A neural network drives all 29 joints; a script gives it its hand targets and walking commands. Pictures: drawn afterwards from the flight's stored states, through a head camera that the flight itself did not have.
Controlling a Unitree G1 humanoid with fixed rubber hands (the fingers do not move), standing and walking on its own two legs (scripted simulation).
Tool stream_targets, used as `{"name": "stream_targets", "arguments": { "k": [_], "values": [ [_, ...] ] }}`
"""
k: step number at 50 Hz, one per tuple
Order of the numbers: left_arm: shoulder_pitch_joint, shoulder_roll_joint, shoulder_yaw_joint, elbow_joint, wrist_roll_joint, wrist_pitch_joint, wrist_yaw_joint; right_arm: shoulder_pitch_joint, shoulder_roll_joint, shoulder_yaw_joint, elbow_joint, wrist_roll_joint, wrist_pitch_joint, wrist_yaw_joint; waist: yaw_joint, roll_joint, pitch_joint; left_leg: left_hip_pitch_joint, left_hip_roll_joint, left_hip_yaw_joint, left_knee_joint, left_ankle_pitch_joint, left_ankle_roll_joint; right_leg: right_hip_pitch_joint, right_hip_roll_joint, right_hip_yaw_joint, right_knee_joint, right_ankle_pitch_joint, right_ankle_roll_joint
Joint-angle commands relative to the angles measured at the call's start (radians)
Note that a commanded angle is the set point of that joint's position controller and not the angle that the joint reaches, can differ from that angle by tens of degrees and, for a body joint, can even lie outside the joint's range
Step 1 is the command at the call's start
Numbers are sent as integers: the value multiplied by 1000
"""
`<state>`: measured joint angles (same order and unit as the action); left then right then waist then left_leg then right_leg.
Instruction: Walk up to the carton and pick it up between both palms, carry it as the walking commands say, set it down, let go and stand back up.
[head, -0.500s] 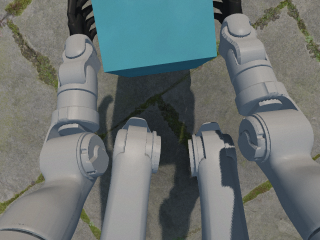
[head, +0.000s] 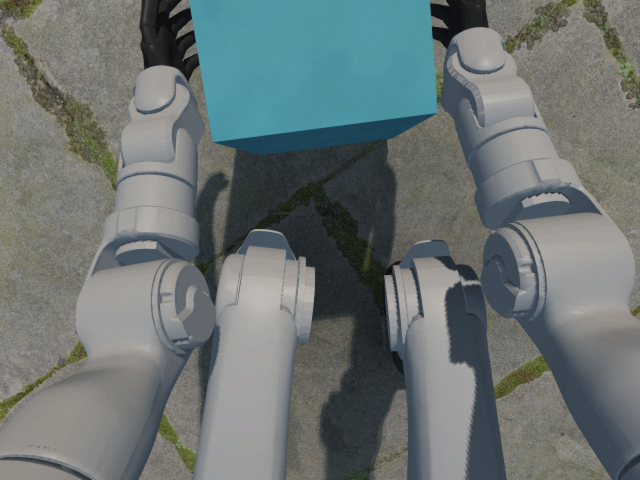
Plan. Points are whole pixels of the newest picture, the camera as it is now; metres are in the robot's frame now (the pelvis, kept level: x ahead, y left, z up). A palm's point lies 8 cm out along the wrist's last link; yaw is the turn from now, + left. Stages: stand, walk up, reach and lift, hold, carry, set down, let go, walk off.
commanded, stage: set down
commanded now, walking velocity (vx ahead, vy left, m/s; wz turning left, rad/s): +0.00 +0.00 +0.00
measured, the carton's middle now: (318, 78) +0.50 +0.05 -0.24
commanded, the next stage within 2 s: none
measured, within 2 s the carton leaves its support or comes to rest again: rests again in 0.28 s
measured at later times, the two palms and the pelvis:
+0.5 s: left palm (175, 76) +0.48 +0.20 -0.17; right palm (462, 40) +0.53 -0.10 -0.17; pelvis +0.00 +0.00 -0.01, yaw +0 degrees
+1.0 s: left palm (174, 76) +0.48 +0.20 -0.17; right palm (461, 43) +0.53 -0.10 -0.18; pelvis -0.01 +0.00 -0.01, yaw +1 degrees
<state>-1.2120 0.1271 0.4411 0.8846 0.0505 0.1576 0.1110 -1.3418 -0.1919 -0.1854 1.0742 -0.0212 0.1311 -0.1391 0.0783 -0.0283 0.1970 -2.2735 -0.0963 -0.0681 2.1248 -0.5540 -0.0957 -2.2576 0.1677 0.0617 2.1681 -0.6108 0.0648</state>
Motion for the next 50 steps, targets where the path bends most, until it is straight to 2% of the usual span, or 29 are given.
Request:
{"name": "stream_targets", "arguments": {
  "k": [1, 21, 28, 34, 40, 45, 47, 50],
  "values": [
    [-601, -813, -408, -61, -72, -19, -271, -521, 886, 279, -122, 57, -34, 225, 49, -39, -1025, 516, -28, 156, -120, 380, 48, 394, 13, -107, -181, 313, -56],
    [-592, -764, -386, -33, -73, -35, -273, -515, 832, 274, -93, 69, -48, 240, 52, -38, -949, 475, -16, 145, -97, 353, 57, 350, 5, -91, -162, 298, -62],
    [-585, -740, -367, -18, -68, -38, -273, -505, 803, 252, -76, 58, -50, 243, 43, -35, -928, 470, -12, 141, -93, 338, 57, 336, 0, -91, -159, 281, -63],
    [-560, -678, -336, 1, -59, -45, -260, -492, 728, 230, -72, 53, -56, 234, 47, -36, -924, 473, -7, 141, -92, 332, 55, 338, -7, -93, -157, 271, -59],
    [-518, -532, -291, 32, -60, -71, -214, -462, 569, 204, -66, 56, -73, 196, 49, -38, -931, 484, 1, 144, -95, 317, 51, 366, -21, -91, -158, 258, -51],
    [-452, -316, -238, 77, -74, -112, -150, -410, 356, 177, -50, 65, -96, 143, 41, -35, -936, 498, 11, 142, -106, 301, 46, 402, -42, -85, -162, 243, -42],
    [-404, -158, -204, 90, -82, -133, -106, -362, 201, 151, -42, 66, -106, 105, 35, -37, -941, 509, 17, 142, -114, 297, 42, 423, -53, -83, -167, 239, -38],
    [-271, 155, -129, 128, -98, -169, -20, -276, -125, 105, -40, 69, -119, 28, 36, -52, -945, 513, 34, 145, -135, 283, 35, 461, -78, -80, -181, 222, -28]
  ]
}}
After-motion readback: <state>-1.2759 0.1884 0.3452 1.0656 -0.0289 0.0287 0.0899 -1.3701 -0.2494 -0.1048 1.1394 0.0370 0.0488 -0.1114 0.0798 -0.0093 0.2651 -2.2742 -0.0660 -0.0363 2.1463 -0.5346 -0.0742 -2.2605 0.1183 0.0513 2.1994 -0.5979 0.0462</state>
